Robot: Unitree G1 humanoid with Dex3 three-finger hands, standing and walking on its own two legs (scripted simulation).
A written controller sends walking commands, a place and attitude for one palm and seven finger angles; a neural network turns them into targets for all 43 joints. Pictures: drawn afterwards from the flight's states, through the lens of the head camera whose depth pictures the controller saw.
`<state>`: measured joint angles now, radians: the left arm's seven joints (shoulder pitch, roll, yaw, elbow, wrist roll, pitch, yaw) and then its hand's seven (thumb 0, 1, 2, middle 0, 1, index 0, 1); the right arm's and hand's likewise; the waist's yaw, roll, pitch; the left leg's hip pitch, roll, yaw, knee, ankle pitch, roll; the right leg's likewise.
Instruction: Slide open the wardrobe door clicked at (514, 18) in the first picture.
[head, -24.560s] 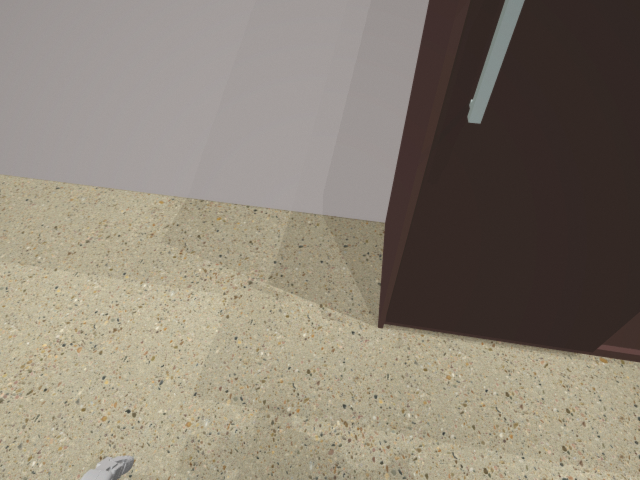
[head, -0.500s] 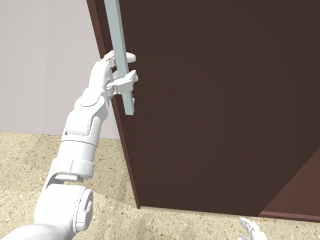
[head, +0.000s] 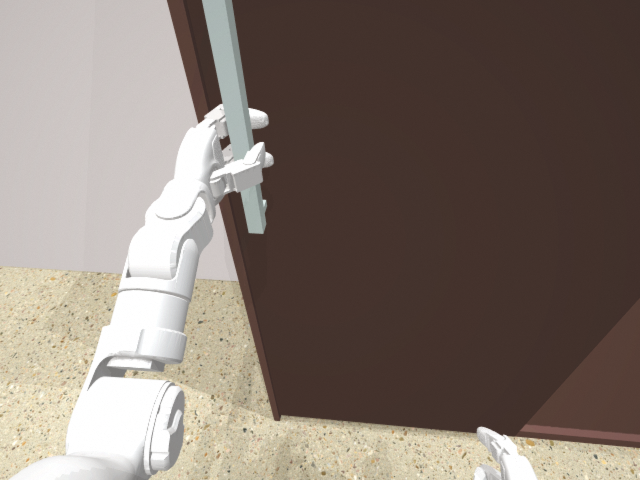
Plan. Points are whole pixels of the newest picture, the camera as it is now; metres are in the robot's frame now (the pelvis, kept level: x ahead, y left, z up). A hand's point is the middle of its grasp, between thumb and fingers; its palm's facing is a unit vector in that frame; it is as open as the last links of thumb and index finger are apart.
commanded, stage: grip the handle and tug to test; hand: left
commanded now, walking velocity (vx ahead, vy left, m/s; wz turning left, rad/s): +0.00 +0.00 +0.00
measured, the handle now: (243, 120) +0.46 +0.12 +0.26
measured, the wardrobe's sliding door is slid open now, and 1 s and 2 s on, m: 0.00 0.00 0.02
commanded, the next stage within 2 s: tug the door sideways, standing still in 0.26 s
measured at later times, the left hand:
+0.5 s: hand (254, 169) +0.40 +0.10 +0.23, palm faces -0.06 -1.00 -0.02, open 6.1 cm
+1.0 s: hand (259, 169) +0.40 +0.09 +0.22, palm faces +0.02 -1.00 -0.07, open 6.0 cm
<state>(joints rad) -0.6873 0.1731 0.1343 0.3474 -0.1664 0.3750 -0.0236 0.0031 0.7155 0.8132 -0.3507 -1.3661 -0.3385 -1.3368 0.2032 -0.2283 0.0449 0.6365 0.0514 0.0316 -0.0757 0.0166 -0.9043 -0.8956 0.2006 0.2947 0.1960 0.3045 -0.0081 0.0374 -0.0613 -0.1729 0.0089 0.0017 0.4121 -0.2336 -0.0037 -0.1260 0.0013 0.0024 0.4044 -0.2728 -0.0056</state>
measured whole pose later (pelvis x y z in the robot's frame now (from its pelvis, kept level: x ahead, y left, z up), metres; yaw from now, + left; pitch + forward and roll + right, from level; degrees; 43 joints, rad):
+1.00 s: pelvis +0.00 +0.00 +0.00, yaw +4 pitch +0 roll +0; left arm -0.77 0.09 0.01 0.35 -0.12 0.39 0.08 -0.01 0.77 0.81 -0.31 -1.36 -0.21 -1.40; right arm 0.17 -0.20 0.05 0.67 0.03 0.02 -0.03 0.02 -0.90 -0.90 0.20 0.29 0.20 0.30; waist 0.04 0.04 -0.03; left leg -0.22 -0.02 -0.05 0.47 -0.25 0.00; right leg -0.15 -0.03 -0.07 0.47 -0.31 0.00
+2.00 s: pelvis +0.04 -0.14 -0.01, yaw +4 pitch -2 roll -3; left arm -0.66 0.23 0.06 0.01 -0.07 -0.01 0.10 -0.06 0.72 0.85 -0.47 -1.41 -0.20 -1.23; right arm 0.03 -0.18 -0.04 0.55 0.05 -0.02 0.03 0.01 -0.91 -0.90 0.20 0.29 0.19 0.30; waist 0.19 0.05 0.28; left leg -0.20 0.21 0.03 0.56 -0.32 -0.11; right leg -0.54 -0.06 -0.01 1.04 -0.34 0.03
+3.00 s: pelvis +0.10 -0.32 -0.01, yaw +0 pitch -1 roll +2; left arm -0.14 0.08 0.05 -0.48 -0.04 -0.07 0.20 -0.05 0.71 0.81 -0.49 -1.43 -0.11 -1.25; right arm 0.02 -0.22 0.00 0.54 0.04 -0.11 0.04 0.02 -0.91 -0.90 0.20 0.29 0.26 0.34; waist 0.08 0.03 0.22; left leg -0.37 0.02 0.01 1.02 -0.63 -0.04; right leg -0.38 0.01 -0.11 0.55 -0.16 -0.10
